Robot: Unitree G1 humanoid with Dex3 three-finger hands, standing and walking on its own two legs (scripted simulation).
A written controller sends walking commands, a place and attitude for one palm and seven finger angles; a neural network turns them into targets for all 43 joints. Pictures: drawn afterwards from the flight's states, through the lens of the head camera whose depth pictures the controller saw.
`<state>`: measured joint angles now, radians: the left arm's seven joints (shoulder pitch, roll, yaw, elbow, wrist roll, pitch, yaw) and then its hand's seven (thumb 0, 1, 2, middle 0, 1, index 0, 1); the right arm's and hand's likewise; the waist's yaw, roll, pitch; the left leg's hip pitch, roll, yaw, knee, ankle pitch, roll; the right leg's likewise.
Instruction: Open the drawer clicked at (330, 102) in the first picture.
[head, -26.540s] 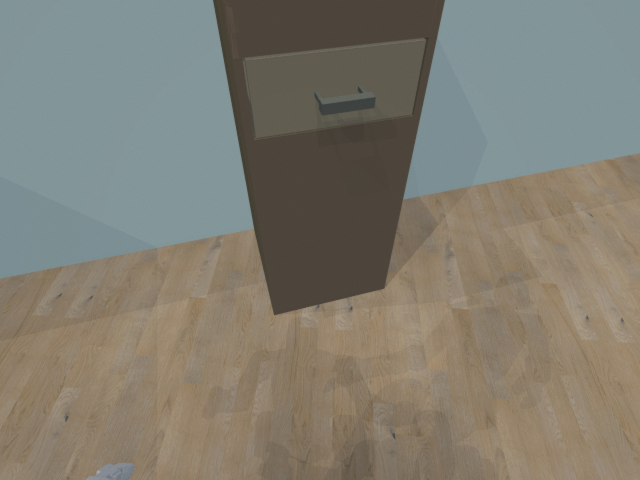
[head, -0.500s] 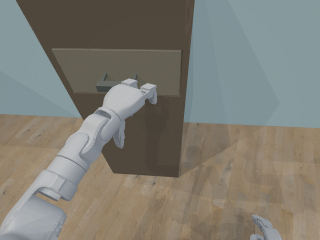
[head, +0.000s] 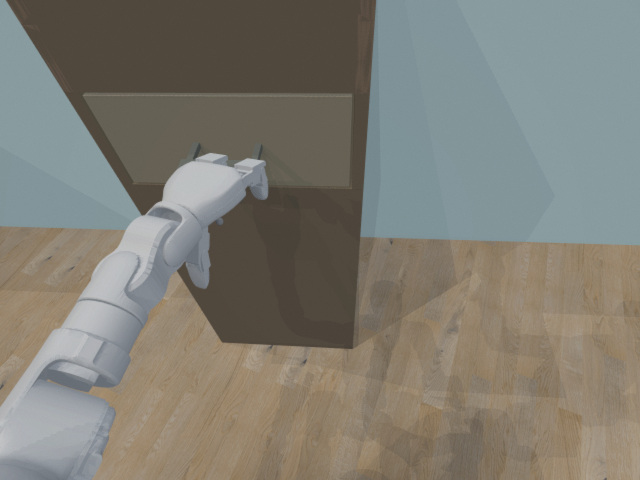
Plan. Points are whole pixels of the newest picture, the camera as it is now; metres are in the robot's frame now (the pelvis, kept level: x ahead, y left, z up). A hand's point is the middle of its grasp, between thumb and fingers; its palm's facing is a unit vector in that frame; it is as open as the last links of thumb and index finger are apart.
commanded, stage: lower the fingers behind the handle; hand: left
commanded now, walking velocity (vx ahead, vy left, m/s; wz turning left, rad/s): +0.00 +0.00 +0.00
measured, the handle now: (222, 160) +0.54 +0.19 +0.07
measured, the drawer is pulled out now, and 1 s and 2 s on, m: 0.00 0.00 0.00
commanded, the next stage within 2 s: lift the fingers back up to retry in 1.32 s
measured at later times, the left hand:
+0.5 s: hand (175, 203) +0.44 +0.22 +0.09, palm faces -0.08 +0.00 -1.00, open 14.3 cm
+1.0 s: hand (180, 202) +0.44 +0.22 +0.09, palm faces -0.01 +0.03 -1.00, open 14.0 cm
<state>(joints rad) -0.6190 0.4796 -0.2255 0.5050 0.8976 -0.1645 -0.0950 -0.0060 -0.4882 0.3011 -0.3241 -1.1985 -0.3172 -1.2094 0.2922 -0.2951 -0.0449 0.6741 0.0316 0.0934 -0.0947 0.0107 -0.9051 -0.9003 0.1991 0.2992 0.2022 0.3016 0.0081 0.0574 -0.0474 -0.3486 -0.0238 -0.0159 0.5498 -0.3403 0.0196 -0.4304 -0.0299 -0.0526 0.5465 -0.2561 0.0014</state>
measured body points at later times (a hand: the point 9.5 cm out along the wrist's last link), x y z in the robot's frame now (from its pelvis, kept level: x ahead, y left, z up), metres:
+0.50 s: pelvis +0.00 +0.00 +0.00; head +0.05 -0.02 +0.44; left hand +0.43 +0.22 +0.15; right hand +0.10 -0.27 -0.13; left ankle -0.05 +0.11 -0.73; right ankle +0.01 -0.12 -0.73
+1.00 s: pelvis -0.03 +0.00 -0.01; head +0.03 -0.02 +0.43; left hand +0.44 +0.21 +0.14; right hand +0.05 -0.25 -0.15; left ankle -0.05 +0.11 -0.73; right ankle +0.01 -0.12 -0.73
